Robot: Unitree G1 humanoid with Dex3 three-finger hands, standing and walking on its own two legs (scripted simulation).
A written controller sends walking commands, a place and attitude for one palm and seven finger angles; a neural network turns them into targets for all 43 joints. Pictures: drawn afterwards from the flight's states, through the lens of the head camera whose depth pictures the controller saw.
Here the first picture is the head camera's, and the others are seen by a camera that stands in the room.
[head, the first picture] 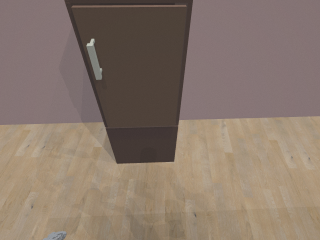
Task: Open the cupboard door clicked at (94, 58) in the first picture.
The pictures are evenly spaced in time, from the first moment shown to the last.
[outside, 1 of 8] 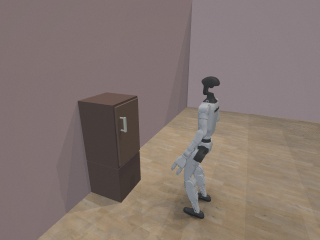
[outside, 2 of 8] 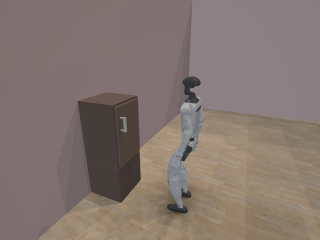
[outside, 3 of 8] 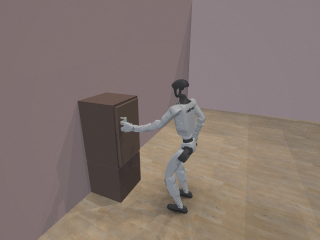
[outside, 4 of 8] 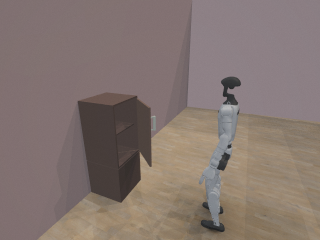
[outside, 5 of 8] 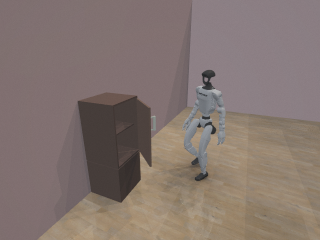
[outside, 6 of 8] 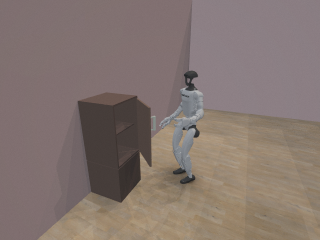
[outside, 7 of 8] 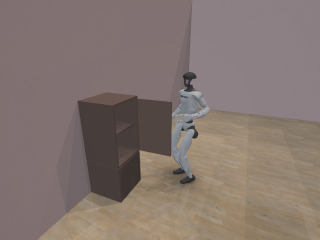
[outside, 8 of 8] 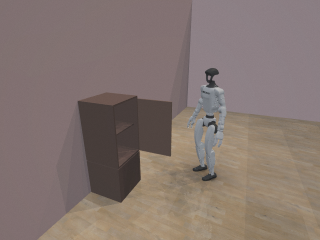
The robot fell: no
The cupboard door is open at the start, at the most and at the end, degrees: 0 93 92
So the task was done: yes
